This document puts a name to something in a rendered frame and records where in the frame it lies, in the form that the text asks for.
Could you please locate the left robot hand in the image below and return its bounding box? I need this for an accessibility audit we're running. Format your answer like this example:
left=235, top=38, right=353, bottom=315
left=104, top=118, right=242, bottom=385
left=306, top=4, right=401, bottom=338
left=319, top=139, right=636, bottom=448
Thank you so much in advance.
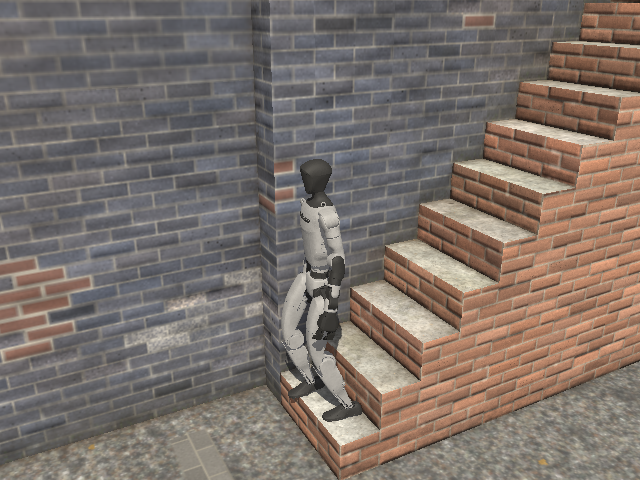
left=312, top=312, right=338, bottom=340

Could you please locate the left robot upper arm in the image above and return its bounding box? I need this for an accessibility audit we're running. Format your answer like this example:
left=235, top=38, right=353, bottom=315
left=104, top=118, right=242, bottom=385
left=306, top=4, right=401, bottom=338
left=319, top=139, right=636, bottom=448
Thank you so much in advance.
left=318, top=208, right=345, bottom=268

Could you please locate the left robot forearm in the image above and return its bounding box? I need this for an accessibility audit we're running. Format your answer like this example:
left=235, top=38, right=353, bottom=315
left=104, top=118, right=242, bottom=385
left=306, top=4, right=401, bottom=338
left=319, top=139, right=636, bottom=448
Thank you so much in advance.
left=323, top=256, right=345, bottom=313

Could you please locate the right robot hand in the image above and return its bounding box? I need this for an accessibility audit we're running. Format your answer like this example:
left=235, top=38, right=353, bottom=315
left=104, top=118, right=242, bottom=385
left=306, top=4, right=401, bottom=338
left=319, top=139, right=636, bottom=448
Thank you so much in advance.
left=300, top=272, right=312, bottom=303

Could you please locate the left robot thigh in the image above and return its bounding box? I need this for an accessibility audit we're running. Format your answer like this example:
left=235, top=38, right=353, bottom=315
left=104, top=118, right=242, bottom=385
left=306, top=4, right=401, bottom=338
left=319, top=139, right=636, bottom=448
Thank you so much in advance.
left=306, top=289, right=338, bottom=372

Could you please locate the right robot foot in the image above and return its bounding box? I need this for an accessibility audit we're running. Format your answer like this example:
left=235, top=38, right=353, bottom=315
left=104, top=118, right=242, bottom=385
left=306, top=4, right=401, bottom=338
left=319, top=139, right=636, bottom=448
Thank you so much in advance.
left=288, top=376, right=325, bottom=399

